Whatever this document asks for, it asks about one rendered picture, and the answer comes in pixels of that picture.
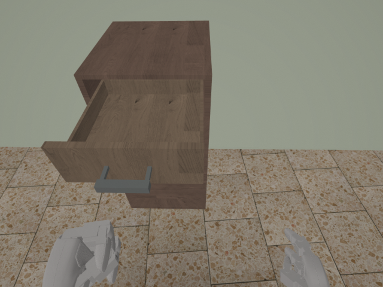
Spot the handle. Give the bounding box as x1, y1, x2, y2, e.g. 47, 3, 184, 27
94, 166, 152, 194

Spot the robot left hand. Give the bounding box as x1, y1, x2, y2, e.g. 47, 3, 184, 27
42, 220, 121, 287

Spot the cabinet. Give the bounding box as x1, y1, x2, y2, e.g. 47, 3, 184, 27
74, 20, 212, 209

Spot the drawer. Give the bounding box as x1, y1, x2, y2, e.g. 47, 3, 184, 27
41, 80, 204, 184

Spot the robot right hand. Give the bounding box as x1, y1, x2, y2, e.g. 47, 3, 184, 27
280, 228, 330, 287

